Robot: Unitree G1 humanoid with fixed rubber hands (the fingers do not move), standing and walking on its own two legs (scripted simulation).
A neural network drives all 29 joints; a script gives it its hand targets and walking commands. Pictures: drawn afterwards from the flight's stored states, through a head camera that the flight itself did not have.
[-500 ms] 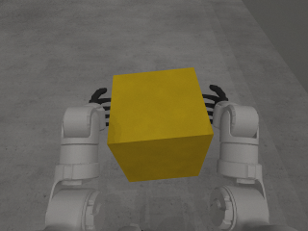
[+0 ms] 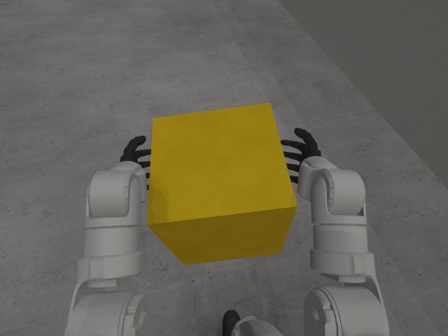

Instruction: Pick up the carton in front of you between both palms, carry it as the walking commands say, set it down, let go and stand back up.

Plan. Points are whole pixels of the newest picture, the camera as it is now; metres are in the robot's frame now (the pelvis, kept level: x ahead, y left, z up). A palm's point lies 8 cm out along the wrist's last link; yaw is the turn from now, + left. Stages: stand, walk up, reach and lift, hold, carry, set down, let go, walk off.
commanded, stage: carry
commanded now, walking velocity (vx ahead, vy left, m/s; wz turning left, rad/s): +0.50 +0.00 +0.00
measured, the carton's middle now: (222, 192) +0.38 -0.04 +0.01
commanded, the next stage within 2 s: none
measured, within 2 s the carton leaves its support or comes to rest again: neither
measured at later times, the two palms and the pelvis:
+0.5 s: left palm (109, 81) +0.61 +0.17 +0.11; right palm (247, 68) +0.62 -0.13 +0.12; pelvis +0.33 +0.02 +0.01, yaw -1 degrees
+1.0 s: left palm (130, 16) +0.90 +0.14 +0.11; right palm (237, 12) +0.90 -0.15 +0.11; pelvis +0.62 +0.00 +0.00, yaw +0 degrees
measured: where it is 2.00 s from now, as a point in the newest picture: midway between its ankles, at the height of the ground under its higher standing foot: (190, 141)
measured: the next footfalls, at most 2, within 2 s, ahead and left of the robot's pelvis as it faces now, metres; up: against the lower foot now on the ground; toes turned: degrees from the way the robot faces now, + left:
left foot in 0.48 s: +0.47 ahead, +0.11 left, +0.00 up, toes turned +8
right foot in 0.98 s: +0.78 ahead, -0.11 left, +0.00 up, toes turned -11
